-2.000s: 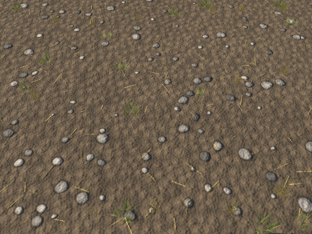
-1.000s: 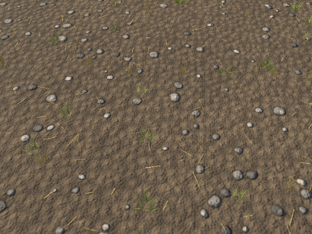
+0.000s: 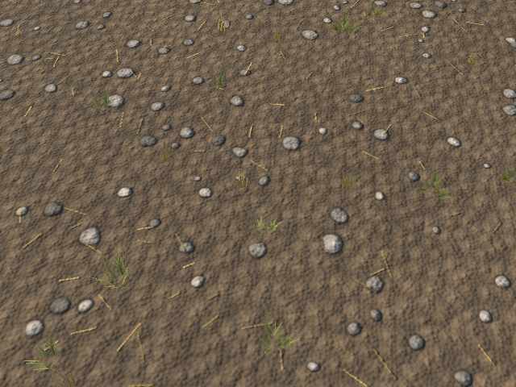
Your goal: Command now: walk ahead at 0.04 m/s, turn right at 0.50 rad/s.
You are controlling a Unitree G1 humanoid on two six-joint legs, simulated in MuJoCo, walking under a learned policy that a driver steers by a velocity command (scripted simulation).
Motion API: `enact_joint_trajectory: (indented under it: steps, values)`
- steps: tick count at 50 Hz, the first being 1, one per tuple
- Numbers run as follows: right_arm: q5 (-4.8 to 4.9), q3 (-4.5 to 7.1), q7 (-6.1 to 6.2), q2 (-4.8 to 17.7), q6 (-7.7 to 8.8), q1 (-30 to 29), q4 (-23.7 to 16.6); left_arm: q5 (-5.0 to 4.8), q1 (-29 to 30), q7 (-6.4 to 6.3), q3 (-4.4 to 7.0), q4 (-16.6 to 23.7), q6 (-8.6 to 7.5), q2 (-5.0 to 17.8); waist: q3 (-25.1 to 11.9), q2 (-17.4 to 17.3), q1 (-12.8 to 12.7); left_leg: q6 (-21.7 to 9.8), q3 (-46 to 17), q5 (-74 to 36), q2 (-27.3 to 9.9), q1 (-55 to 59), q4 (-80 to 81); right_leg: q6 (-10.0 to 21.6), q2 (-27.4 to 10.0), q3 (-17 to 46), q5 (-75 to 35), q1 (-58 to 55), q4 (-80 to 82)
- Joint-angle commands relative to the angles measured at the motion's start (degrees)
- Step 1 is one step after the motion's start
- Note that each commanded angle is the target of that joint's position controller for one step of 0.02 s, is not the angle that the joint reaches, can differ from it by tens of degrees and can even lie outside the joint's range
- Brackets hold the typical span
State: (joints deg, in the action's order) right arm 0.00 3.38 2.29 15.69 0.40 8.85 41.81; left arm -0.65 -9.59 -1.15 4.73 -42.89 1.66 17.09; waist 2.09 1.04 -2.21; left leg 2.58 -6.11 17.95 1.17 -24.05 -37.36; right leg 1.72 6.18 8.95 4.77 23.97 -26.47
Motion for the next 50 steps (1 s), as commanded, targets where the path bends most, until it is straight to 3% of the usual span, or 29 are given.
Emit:
enact_joint_trajectory:
  steps: [1,2,3,4,5,6,7,8,11,15,20,22,23,24,25,26,27,29,31,34,37,39,40,41,42,43,44,45,50]
  values:
    - [0.24,2.06,-0.5,5.8,1.41,6.4,-2.1,-0.63,2.5,-0.69,1.92,5.1,0.31,8.1,-8.5,7.5,3.9,-1.9,2.4,-5.9,0.4,12.0,12.7,6.2,-10.5,15.9,13.6,-2.8,6.5]
    - [-0.67,2.97,-0.24,9.4,1.44,8.5,-2.3,-0.52,1.1,-0.73,1.25,5.4,0.4,5.9,-9.2,2.5,3.9,-5.2,-4.5,-4.5,-8.6,17.9,17.1,3.2,-7.5,12.6,19.5,2.7,-0.4]
    - [-2.59,4.15,-0.08,14.3,0.78,6.9,-2.6,-0.72,2.0,-0.51,0.85,7.6,-0.12,3.6,-6.1,-14.4,1.9,-12.7,-18.9,-7.6,-20.0,17.2,21.8,0.1,1.5,-0.4,26.0,13.4,-13.7]
    - [-4.12,3.65,-0.16,12.2,1.02,4.0,-4.3,0.21,0.9,-0.22,1.97,7.4,-1.04,7.5,-6.5,-16.5,1.9,-17.5,-24.2,-13.6,-25.2,13.3,22.6,-2.0,-0.9,-1.2,29.1,13.6,-28.1]
    - [-3.44,2.68,0.19,9.0,1.28,0.5,-5.8,-0.13,-1.5,0.05,3.01,5.7,-0.94,9.8,-6.4,-11.6,0.4,-16.6,-18.9,-16.9,-22.7,12.6,21.2,-2.9,-2.0,-0.3,25.9,12.8,-35.1]
    - [-2.18,2.25,0.31,7.3,1.38,-2.2,-6.3,-0.34,-3.7,-0.11,3.25,4.0,-0.21,9.5,-5.5,-8.5,-0.6,-13.7,-12.5,-18.2,-18.8,12.6,19.7,-4.0,-2.3,-1.3,22.8,12.8,-38.4]
    - [-1.14,2.01,0.41,6.7,1.4,-3.0,-6.5,-0.11,-4.6,-0.43,3.1,3.4,0.5,8.5,-5.1,-7.6,-0.4,-12.2,-8.9,-19.2,-16.8,13.9,18.8,-5.0,-2.8,-1.9,20.0,14.0,-41.8]
    - [-0.85,1.74,0.51,6.5,1.28,-2.6,-6.4,-0.13,-4.4,-0.39,2.7,3.6,1.0,7.1,-4.4,-7.7,0.2,-12.4,-6.1,-22.9,-16.0,13.9,18.3,-6.0,-3.2,-2.6,18.7,14.6,-44.3]
    - [-1.19,2.06,0.9,7.2,0.42,1.0,-5.8,-0.88,0.6,0.1,1.66,6.9,1.16,4.8,-4.0,-9.5,3.1,-13.8,-1.3,-25.7,-15.1,18.0,18.4,-7.9,-4.9,-5.9,15.6,16.0,-38.4]
    - [-0.87,3.33,0.85,10.2,-0.38,2.4,-5.5,-0.6,3.5,1.29,0.72,9.9,1.06,3.6,-6.3,-11.3,5.0,-15.0,0.9,-27.3,-17.7,20.5,17.5,-7.9,-7.5,-8.5,17.3,9.8,-26.7]
    - [0.71,4.06,-0.47,11.7,-0.35,1.8,-4.9,-0.57,2.2,2.29,1.21,10.9,1.6,4.6,-6.6,-12.4,4.2,-14.3,2.6,-28.9,-19.1,18.3,14.7,-4.2,-6.1,-12.4,16.2,-0.9,-12.0]
    - [1.94,3.58,-0.68,10.4,-0.28,1.3,-4.0,-0.27,-2.4,2.32,1.55,9.2,1.46,4.4,-7.1,-10.5,1.4,-10.6,5.2,-26.1,-17.0,14.8,9.4,-0.7,-4.3,-13.2,4.6,-10.9,3.2]
    - [1.1,2.78,-0.98,7.9,0.08,4.2,-2.9,-0.17,-4.0,1.77,2.18,9.0,1.36,6.9,-9.1,-4.6,1.7,-6.0,9.0,-17.9,-14.2,8.1,3.0,1.2,-7.9,-7.1,-6.9,-21.0,6.0]
    - [-2.68,0.63,-1.78,2.7,0.57,4.2,-5.4,0.6,-4.9,0.68,3.18,10.2,1.22,13.3,-11.6,15.0,3.5,0.3,14.0,14.7,-7.6,-7.9,-13.6,7.9,-24.7,12.1,-34.5,-32.0,2.6]
    - [-1.62,1.69,-1.27,5.9,0.52,0.2,-6.0,2.23,-4.6,1.09,2.19,10.5,0.22,11.0,-12.9,12.6,-0.2,2.0,7.1,22.3,-4.8,-11.5,-22.6,18.1,-30.2,15.0,-35.4,-25.1,3.3]
    - [-0.03,2.47,-0.91,8.7,0.07,-1.6,-5.6,2.62,-3.5,1.48,1.54,10.0,-0.79,9.2,-10.6,8.2,-0.7,2.0,4.9,19.7,-5.6,-10.8,-26.6,17.6,-26.5,10.6,-29.2,-21.7,4.7]
    - [0.42,2.67,-0.64,8.6,-0.37,-1.3,-5.0,2.06,-0.7,1.44,1.21,9.4,-1.42,8.0,-8.4,7.4,0.8,1.7,4.2,15.8,-5.8,-11.3,-26.5,14.5,-22.8,7.0,-23.4,-20.2,5.1]
    - [-0.37,2.93,0.11,8.5,-1.36,0.9,-3.2,0.83,3.5,1.12,0.51,9.2,-1.56,6.8,-6.5,6.8,2.7,2.4,3.8,9.4,-5.7,-8.8,-25.6,11.8,-19.8,3.3,-21.4,-16.2,5.8]
    - [-0.18,2.54,-0.01,7.0,-1.42,3.1,-2.3,1.21,4.5,0.74,-0.21,8.7,-1.62,5.0,-7.5,6.6,3.9,2.9,4.3,5.2,-5.1,-4.5,-22.7,11.5,-18.1,0.9,-21.4,-14.5,6.1]
    - [-0.12,1.29,-0.28,4.5,-1.26,1.6,-2.4,1.24,4.5,0.52,-0.34,7.7,-1.54,4.6,-7.3,6.9,2.6,2.5,4.7,4.0,-5.3,0.2,-10.7,11.1,-17.3,0.4,-15.9,-14.6,5.8]
    - [0.12,1.19,-0.5,5.4,-1.14,1.0,-2.4,1.38,3.3,0.68,-0.35,6.2,-1.27,5.3,-6.3,7.2,1.4,1.9,5.3,4.4,-4.6,4.6,-2.3,12.0,-18.4,3.4,-9.7,-13.8,6.1]
    - [-0.05,0.96,-0.76,4.8,-0.8,3.1,-1.3,0.82,4.6,0.81,-1.05,5.4,-1.3,4.0,-5.3,6.1,3.3,0.7,6.1,-3.4,-3.9,10.4,8.6,10.3,-17.1,3.6,-4.1,-11.5,5.3]
    - [-0.78,0.74,-0.93,4.9,-0.52,3.8,-0.9,0.64,3.4,0.93,-1.48,4.4,-1.55,3.0,-4.9,4.3,4.0,-0.2,5.1,-11.7,-4.3,15.0,14.7,7.8,-15.7,3.2,-0.5,-9.4,5.1]
    - [-1.48,0.96,-0.81,7.2,-0.25,4.3,-1.1,1.4,1.5,1.08,-1.86,3.8,-2.04,1.9,-5.9,0.9,2.9,-1.4,0.9,-21.4,-8.0,19.5,14.6,4.6,-13.2,1.8,4.6,-7.3,3.6]
    - [-1.01,1.85,-0.7,11.1,-0.21,3.2,-0.8,1.92,-1.2,1.54,-1.43,3.5,-2.54,2.6,-5.2,-5.8,-0.6,-3.5,0.7,-21.3,-9.5,18.3,11.2,2.3,-9.1,-2.0,9.4,-6.3,3.4]
    - [-0.57,1.55,-1.14,8.4,-0.03,2.2,-0.5,2.07,0.8,1.47,-1.53,3.1,-2.46,2.8,-4.8,-7.7,0.8,-4.9,0.9,-11.3,-8.3,12.7,12.2,0.4,-7.2,-4.6,10.6,-10.1,2.6]
    - [-0.86,0.89,-1.45,6.1,0.3,1.5,-0.7,1.82,3.1,1.31,-1.29,3.1,-2.19,3.6,-3.2,-6.5,1.9,-4.4,1.4,-6.9,-7.4,10.3,13.3,-0.1,-7.2,-4.8,10.1,-11.0,1.4]
    - [-1.23,0.67,-1.46,5.6,0.6,1.1,-0.4,1.54,3.7,1.0,-1.29,2.9,-1.85,3.0,-3.0,-6.2,1.9,-3.6,1.8,-6.2,-6.9,9.5,13.7,0.3,-7.4,-4.7,8.9,-11.4,0.9]
    - [-0.87,0.1,-1.03,4.9,1.43,2.6,0.8,1.37,2.1,0.52,-1.24,1.0,-1.16,2.0,-2.4,-3.6,2.4,-2.7,2.9,-7.4,-5.8,10.5,12.5,0.7,-7.9,-4.2,5.7,-10.6,0.9]
